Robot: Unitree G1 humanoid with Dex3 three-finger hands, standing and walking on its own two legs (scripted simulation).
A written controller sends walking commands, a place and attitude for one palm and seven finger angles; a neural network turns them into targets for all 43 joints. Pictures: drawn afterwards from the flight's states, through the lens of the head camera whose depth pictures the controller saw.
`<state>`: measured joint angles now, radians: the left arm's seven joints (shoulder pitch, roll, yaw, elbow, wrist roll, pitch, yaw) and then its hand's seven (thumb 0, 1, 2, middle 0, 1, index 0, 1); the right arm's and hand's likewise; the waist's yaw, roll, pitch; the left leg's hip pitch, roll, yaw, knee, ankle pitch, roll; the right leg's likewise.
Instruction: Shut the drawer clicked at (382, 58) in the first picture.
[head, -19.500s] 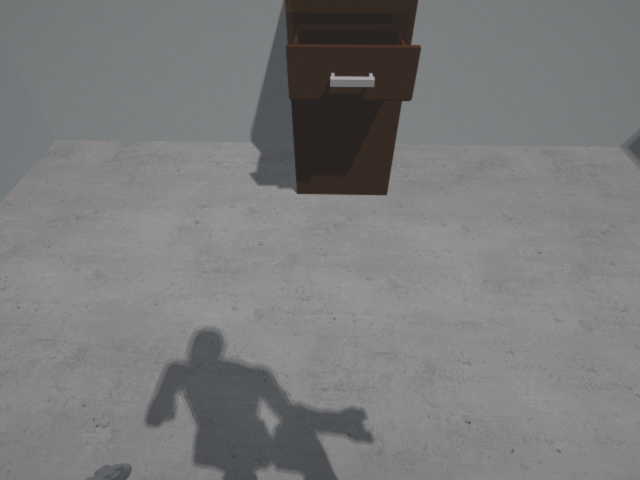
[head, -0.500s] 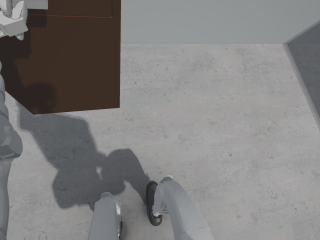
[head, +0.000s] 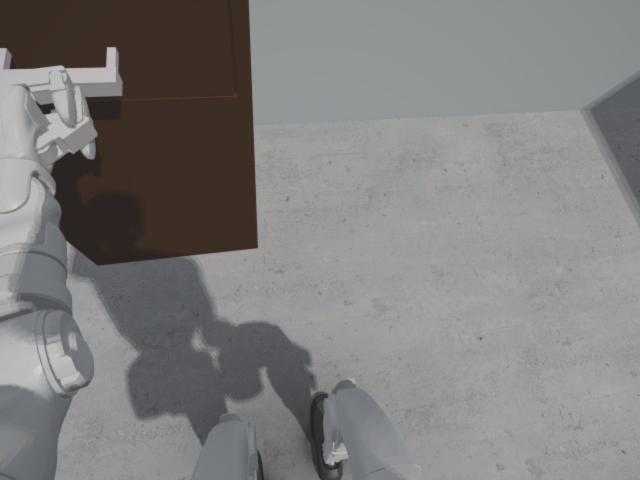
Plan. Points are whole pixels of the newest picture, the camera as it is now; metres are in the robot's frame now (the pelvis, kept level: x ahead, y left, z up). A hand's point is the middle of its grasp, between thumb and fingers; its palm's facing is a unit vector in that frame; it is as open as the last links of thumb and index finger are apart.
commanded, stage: draw the hand back to the body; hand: left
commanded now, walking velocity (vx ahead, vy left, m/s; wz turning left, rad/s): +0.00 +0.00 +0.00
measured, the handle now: (58, 69) +0.60 +0.25 +0.05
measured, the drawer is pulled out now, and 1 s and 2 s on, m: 0.00 0.00 0.00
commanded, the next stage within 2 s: step back with the hand held close in 1.32 s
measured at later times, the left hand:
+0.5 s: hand out of the picture +0.37 +0.22 +0.14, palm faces +0.10 -0.99 -0.14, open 3.3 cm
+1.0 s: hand out of the picture +0.25 +0.24 +0.23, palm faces +0.39 -0.85 -0.35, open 3.3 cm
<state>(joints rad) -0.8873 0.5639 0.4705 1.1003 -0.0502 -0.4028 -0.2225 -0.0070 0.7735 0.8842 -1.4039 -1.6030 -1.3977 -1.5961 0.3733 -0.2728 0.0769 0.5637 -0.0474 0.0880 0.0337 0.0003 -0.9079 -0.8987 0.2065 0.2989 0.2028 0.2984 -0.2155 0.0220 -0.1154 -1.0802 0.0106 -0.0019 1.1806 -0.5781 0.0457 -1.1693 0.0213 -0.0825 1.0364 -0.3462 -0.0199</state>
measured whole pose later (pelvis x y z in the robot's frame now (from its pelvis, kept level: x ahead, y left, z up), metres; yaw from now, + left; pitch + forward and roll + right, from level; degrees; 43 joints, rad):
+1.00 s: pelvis +0.05 -0.01 +0.10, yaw +3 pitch -3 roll -1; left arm 0.38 0.32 0.23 -0.28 -0.06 -0.09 0.09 0.02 0.89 0.90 -1.41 -1.60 -1.40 -1.60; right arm 0.22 -0.23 0.05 0.61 0.00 -0.09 -0.05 0.01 -0.91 -0.90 0.21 0.30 0.20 0.30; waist 0.05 0.07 -0.01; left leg -0.03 -0.01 -0.01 0.42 -0.33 0.03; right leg -0.16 0.02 -0.07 0.41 -0.20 -0.02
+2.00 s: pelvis -0.02 +0.01 +0.09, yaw +1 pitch +0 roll +1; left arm 0.59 0.37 0.39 -0.52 -0.01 -0.23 0.13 0.02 0.89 0.90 -1.41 -1.60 -1.40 -1.59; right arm 0.21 -0.22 -0.01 0.55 0.00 -0.06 -0.07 0.01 -0.91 -0.90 0.21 0.30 0.20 0.30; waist 0.01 0.00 0.01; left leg -0.25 -0.07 0.05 0.55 -0.30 0.07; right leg -0.38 -0.03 -0.01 0.53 -0.14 0.01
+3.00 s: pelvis -0.11 -0.03 +0.06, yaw +10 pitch +0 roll +0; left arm 0.57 0.41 0.49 -0.61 0.01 -0.33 0.13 0.01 0.89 0.90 -1.41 -1.60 -1.41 -1.59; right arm 0.24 -0.21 -0.04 0.58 0.00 -0.10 -0.07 0.01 -0.91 -0.90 0.21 0.30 0.20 0.30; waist -0.04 -0.02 0.04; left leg -0.53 0.02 0.05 0.75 -0.29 0.04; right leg -0.49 0.05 0.11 0.73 -0.25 0.03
